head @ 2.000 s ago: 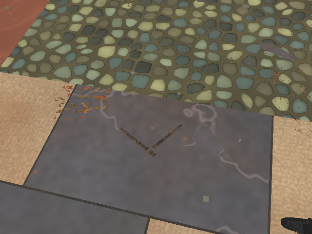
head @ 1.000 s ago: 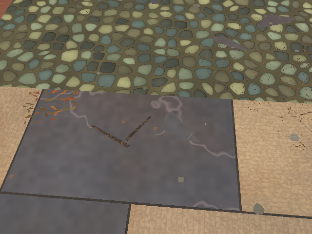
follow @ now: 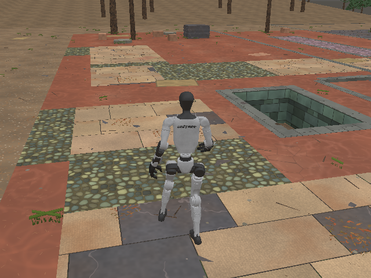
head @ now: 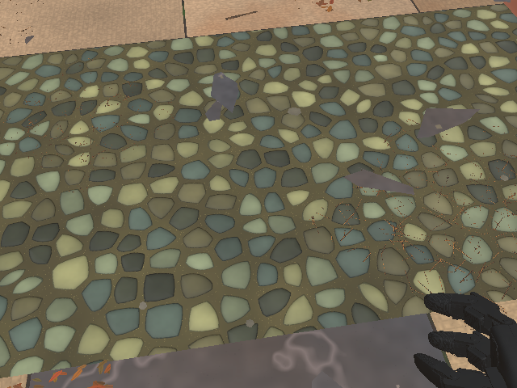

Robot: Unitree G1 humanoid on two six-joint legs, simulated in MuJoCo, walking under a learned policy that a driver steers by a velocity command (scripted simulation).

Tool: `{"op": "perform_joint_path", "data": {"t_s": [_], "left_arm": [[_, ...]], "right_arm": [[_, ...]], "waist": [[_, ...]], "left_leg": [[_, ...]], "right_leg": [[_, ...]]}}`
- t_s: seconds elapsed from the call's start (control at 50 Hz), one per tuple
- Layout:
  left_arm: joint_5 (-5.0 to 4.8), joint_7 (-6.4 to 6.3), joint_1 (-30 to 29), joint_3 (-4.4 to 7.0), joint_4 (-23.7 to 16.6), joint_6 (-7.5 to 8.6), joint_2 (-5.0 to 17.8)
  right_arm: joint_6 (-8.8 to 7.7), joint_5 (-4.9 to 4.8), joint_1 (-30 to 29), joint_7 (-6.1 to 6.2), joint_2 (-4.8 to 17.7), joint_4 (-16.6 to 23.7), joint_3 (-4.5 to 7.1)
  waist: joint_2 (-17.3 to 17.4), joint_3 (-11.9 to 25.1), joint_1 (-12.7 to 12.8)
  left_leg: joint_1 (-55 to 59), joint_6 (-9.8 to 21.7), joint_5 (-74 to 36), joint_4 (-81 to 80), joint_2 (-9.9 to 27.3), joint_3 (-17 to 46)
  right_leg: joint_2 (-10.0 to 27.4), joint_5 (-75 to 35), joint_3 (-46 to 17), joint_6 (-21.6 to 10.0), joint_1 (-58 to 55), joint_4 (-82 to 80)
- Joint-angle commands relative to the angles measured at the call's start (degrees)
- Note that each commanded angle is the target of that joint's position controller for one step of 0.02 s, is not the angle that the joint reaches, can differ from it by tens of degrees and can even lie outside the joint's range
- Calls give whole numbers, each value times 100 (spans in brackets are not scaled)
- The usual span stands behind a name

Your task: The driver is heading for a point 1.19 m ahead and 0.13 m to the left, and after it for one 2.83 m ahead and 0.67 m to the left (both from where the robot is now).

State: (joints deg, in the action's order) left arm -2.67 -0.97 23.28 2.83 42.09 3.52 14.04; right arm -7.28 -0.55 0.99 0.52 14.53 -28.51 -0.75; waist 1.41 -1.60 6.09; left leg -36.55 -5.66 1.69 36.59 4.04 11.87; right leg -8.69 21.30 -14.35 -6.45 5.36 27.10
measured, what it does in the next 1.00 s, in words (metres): walks ahead, turning left: left foot, then right foot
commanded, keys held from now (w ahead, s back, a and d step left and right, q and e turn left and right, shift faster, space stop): w+e+shift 0.04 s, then w+shift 0.18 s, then w+q+shift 0.78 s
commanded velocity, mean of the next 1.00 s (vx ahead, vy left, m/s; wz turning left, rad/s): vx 0.99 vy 0.00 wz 0.29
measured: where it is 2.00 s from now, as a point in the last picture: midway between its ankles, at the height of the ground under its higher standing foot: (233, 131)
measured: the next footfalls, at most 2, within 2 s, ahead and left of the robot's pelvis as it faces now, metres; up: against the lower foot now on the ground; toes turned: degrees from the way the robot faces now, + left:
left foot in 0.08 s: +0.26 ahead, +0.20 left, +0.00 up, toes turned -14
right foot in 0.50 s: +0.57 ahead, -0.15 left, +0.00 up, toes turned -2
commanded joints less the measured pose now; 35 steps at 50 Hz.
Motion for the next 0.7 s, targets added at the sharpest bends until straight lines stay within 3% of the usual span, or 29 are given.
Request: {"op": "perform_joint_path", "data": {"t_s": [0.02,0.04,0.06,0.08,0.1,0.12,0.14,0.16,0.18,0.2,0.22,0.26,0.3,0.34,0.38,0.42,0.46,0.48,0.5,0.52,0.54,0.56,0.58,0.6,0.62,0.64,0.68,0.7], "left_arm": [[-72,-82,-204,302,-296,4,950],[-27,-61,-265,297,-309,-22,911],[80,-2,-406,262,-347,-20,857],[261,68,-454,108,-500,-3,416],[73,89,411,-106,-750,78,-370],[-232,62,592,-139,-646,109,79],[-174,59,-143,-61,-639,73,536],[-8,91,-708,-43,-718,85,654],[131,105,-1216,-46,-871,127,603],[139,140,-1376,-43,-960,135,525],[84,167,-1411,-54,-979,110,466],[142,210,-1511,-138,-1066,97,294],[235,266,-1795,-212,-1217,198,278],[288,340,-2234,-253,-1321,305,341],[254,403,-2612,-255,-1370,384,383],[176,393,-2731,-171,-1366,416,542],[132,342,-2526,-7,-1346,449,827],[124,289,-1971,135,-1250,453,1044],[138,208,-949,246,-1070,422,1185],[192,91,446,377,-851,330,1643],[333,196,557,381,-734,292,1921],[254,192,291,285,-678,289,1329],[198,157,82,218,-553,272,1022],[269,151,-169,173,-484,258,842],[377,165,-441,137,-407,257,626],[433,156,-678,111,-332,274,457],[310,163,-1045,110,-227,309,304],[287,147,-1176,138,-208,333,388]], "right_arm": [[-61,-245,-90,22,762,299,376],[-81,-270,336,25,905,197,489],[-99,-282,1312,25,1107,-1,644],[-77,-215,2624,47,1325,-252,721],[-43,111,3020,-29,1906,-495,767],[-51,112,2726,-130,1644,-487,761],[-7,66,2357,-102,1086,-428,668],[63,98,2276,-83,951,-555,636],[85,148,2228,-100,909,-662,617],[70,171,2162,-109,768,-778,560],[46,137,2131,-132,556,-893,490],[31,-21,2322,-178,377,-1116,399],[46,-71,2300,-131,682,-1127,463],[55,-124,2239,-60,965,-1127,539],[75,-185,2375,-19,1151,-1188,571],[129,-219,2632,-15,1112,-1334,534],[209,-181,2853,-20,1074,-1503,486],[252,-116,2903,-37,1145,-1571,482],[255,-44,2698,-41,1172,-1471,467],[217,175,2707,-19,634,-1258,295],[117,-262,3466,-6,-42,-1057,124],[133,-471,2873,68,483,-1088,244],[159,-438,2243,82,613,-977,292],[207,-307,1960,74,579,-968,297],[269,-200,1763,39,499,-929,332],[374,-233,1823,-30,346,-881,331],[593,-276,1673,-101,122,-772,295],[646,-223,1579,-119,117,-694,287]], "waist": [[-802,60,-290],[-880,279,-561],[-900,797,-1146],[-478,1757,-1683],[2335,2269,-1048],[2582,1910,-989],[1452,927,-1188],[553,500,-1225],[118,195,-1200],[166,7,-1042],[376,-88,-926],[433,-242,-748],[277,-490,-666],[182,-563,-746],[173,-590,-867],[308,-608,-897],[465,-341,-694],[504,134,-313],[606,785,304],[-264,1949,730],[-2234,2881,116],[-1688,1812,225],[-1282,919,243],[-654,513,56],[-528,155,-169],[-830,16,-437],[-805,-320,-684],[-673,-440,-777]], "left_leg": [[2080,-113,-141,-719,-456,-513],[2437,17,220,-722,-449,-553],[3292,206,465,-549,-345,-700],[5025,520,1397,-202,325,-36],[6307,1382,3712,-1727,1598,3453],[6019,1768,5650,-2372,2027,5096],[5309,1679,5260,-2354,1748,4152],[4653,1579,3991,-2215,1435,3002],[4085,1528,3023,-2139,1138,2219],[3666,1509,2539,-2187,943,1692],[3441,1502,2256,-2289,832,1358],[3188,1703,1931,-2473,777,1254],[2958,1910,1605,-2695,859,1274],[2490,1823,1165,-2847,756,802],[1922,1742,1048,-3128,717,503],[2142,1646,811,-3090,793,459],[2649,1467,-713,-2358,751,327],[2676,1311,-1880,-1341,537,89],[1816,1103,-2040,89,300,-49],[646,934,-35,2227,-63,-250],[-640,823,2682,3920,-472,-207],[-1357,809,2312,4576,-172,-267],[-1719,805,1893,4696,50,-510],[-1454,795,1596,4522,287,-569],[-1199,803,1438,4273,428,-557],[-937,799,1415,4161,579,-482],[-920,763,1602,3926,769,-496],[-997,719,1426,3837,799,-514]], "right_leg": [[735,95,-1168,-506,1324,-522],[802,-355,-1204,-358,1068,-31],[716,-1323,-933,-126,978,1059],[601,-1339,-490,97,1740,2977],[-11,1306,53,305,3489,5085],[556,634,305,290,4548,5885],[818,60,533,308,4784,6055],[982,-213,690,288,4568,5825],[1096,-281,693,238,4359,5428],[1202,-371,600,195,4125,5027],[1253,-358,585,173,3955,4721],[1366,-268,744,180,3968,4095],[1448,-737,854,325,4122,3210],[1364,-1574,931,502,3442,2028],[1102,-2189,1161,646,2280,1262],[967,-2342,1154,685,1717,765],[775,-1955,1257,537,1119,409],[633,-1622,1407,397,281,336],[937,-1487,1266,294,-1251,650],[2252,-206,-194,62,-3058,735],[3434,2425,-3443,-710,-3714,-700],[3237,2809,-3494,-558,-3026,-1240],[3134,1845,-2410,-456,-2381,-1169],[2944,682,-1567,-402,-1599,-1158],[2662,11,-874,-352,-910,-1277],[2594,-401,-371,-330,-449,-1386],[2586,-1085,484,-233,102,-1672],[2602,-1391,799,-226,262,-1802]]}}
